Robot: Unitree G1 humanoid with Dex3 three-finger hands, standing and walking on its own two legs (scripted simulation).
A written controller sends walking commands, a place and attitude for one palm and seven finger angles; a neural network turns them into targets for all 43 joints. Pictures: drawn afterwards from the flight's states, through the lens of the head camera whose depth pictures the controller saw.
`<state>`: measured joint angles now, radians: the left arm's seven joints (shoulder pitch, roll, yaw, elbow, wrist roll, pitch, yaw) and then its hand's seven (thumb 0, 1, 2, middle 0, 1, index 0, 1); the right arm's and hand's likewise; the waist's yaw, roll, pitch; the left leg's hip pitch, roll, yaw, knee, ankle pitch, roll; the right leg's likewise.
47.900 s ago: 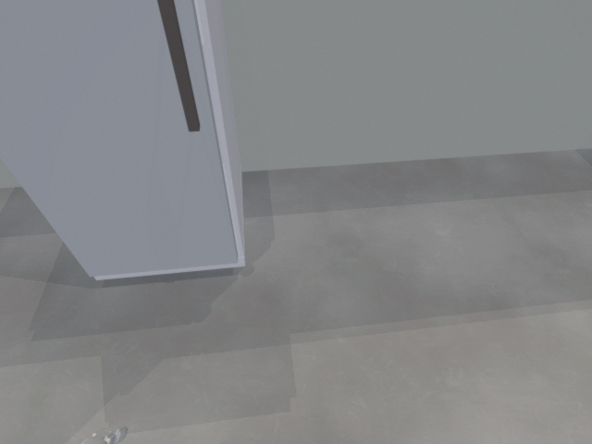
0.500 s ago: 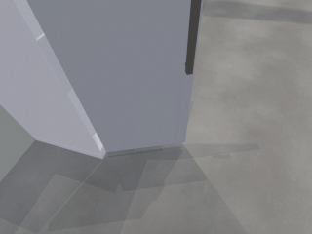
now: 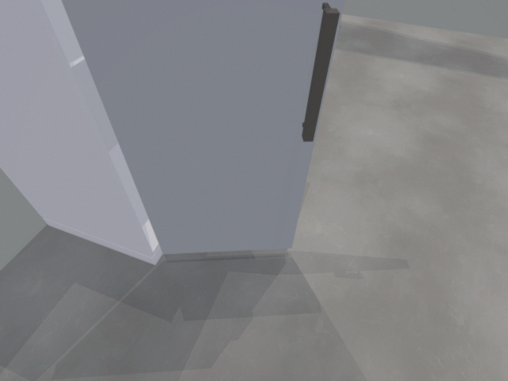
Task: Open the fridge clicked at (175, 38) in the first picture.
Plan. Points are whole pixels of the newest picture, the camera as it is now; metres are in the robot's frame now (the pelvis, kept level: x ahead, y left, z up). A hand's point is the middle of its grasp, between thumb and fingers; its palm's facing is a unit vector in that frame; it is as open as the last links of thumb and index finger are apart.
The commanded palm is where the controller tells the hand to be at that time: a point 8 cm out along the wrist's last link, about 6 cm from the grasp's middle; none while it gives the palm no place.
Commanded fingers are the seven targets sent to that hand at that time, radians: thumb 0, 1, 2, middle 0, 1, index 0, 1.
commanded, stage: let the arm hang, fingers relaxed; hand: right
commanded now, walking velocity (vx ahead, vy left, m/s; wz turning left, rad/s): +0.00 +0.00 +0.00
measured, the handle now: (315, 80) +0.72 -0.09 +0.12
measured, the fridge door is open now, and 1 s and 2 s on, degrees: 66 66 66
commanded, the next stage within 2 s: look to check the result in 0.20 s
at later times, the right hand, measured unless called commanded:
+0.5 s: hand out of the picture +0.01 -0.18 -0.18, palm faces +0.00 +0.98 -0.20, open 7.4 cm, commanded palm none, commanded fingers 0.00 -0.90 -0.90 0.20 0.30 0.20 0.30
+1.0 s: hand out of the picture +0.02 -0.17 -0.18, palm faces +0.00 +0.98 -0.19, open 7.4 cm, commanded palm none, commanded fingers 0.00 -0.90 -0.90 0.20 0.30 0.20 0.30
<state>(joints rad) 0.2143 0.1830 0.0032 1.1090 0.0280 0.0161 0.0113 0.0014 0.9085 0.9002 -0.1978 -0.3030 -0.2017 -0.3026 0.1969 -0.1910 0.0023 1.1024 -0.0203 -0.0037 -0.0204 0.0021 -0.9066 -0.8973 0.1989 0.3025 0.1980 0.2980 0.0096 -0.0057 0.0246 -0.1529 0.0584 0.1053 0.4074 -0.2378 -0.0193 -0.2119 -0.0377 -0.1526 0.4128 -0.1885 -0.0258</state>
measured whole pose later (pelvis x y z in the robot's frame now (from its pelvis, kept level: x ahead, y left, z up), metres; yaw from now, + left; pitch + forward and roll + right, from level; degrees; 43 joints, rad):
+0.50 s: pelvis +0.01 +0.00 +0.00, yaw +0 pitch +0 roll +0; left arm 0.23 0.16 0.01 1.14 0.02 0.01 0.02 0.00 0.91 0.90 -0.20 -0.30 -0.20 -0.30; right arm 0.25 -0.17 0.00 1.15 -0.02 0.00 -0.03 0.00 -0.91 -0.90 0.20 0.30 0.20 0.30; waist 0.00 0.00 0.04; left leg -0.14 0.06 0.10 0.39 -0.24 -0.02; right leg -0.20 -0.04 -0.16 0.40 -0.20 -0.03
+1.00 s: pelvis +0.01 +0.01 +0.00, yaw +0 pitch +0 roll +0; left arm 0.23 0.16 0.01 1.14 0.02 0.01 0.02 0.00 0.91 0.90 -0.20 -0.30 -0.20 -0.30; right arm 0.24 -0.16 0.00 1.14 -0.02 -0.01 -0.03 0.00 -0.91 -0.90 0.20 0.30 0.20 0.30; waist 0.01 0.00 0.04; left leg -0.13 0.05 0.10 0.38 -0.25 -0.01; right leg -0.19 -0.05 -0.15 0.39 -0.19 -0.01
